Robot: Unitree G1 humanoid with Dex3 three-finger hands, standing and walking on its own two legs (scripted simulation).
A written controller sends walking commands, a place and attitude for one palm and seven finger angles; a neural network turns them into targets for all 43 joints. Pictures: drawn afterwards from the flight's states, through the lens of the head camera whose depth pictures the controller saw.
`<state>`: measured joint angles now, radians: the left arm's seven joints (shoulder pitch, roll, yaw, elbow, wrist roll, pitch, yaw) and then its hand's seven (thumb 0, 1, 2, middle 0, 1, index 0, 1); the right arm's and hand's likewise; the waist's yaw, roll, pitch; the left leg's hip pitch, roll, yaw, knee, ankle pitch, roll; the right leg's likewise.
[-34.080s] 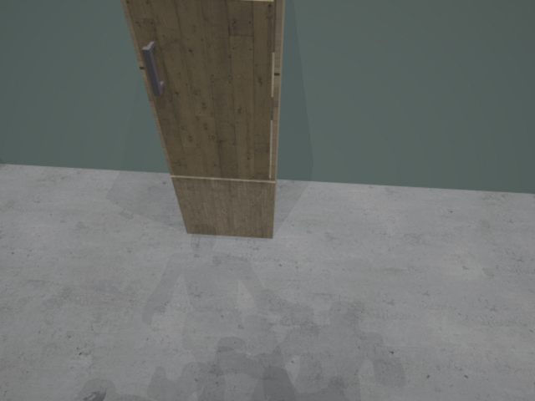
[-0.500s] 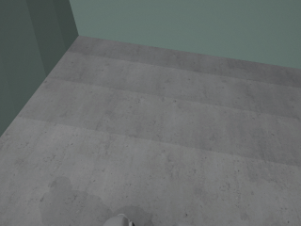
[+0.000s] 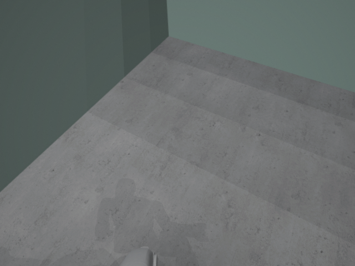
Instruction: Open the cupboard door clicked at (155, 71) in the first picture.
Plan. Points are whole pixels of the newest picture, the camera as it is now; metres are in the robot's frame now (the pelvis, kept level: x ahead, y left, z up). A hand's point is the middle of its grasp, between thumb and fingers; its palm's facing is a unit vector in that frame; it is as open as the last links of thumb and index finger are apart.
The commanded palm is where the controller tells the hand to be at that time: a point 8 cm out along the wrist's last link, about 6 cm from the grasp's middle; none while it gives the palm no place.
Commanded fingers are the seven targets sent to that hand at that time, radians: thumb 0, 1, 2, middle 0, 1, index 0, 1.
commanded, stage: turn to face it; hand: left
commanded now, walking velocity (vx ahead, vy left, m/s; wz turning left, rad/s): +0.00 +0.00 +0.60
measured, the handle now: out of the picture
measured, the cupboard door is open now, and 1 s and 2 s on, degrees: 44 44 44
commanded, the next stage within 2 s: none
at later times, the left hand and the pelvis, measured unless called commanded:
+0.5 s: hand out of the picture +0.07 +0.19 -0.16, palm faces +0.31 -0.90 -0.31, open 7.4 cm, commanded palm none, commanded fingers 0.00 0.90 0.90 -0.20 -0.30 -0.20 -0.30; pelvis +0.04 -0.04 -0.02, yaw +18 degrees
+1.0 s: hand out of the picture -0.02 +0.18 -0.17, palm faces +0.61 -0.75 -0.25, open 7.4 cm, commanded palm none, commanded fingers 0.00 0.90 0.90 -0.20 -0.30 -0.20 -0.30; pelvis +0.05 -0.04 +0.00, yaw +37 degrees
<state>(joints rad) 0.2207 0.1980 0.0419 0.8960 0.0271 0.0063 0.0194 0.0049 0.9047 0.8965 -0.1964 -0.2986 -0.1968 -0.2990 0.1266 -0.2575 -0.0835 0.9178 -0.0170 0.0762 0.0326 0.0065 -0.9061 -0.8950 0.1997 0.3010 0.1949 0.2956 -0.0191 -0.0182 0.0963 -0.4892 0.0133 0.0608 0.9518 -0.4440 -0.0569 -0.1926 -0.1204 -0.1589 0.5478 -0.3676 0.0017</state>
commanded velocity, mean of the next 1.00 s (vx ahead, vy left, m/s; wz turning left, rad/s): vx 0.00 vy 0.00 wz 0.60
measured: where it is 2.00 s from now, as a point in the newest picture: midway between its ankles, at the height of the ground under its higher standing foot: outside the picture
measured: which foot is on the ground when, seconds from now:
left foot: up 0.00-0.12, down 0.14-0.46, up 0.48-0.80, down 0.82-1.00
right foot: down 0.00-0.14, up 0.16-0.44, down 0.46-0.82, up 0.84-1.00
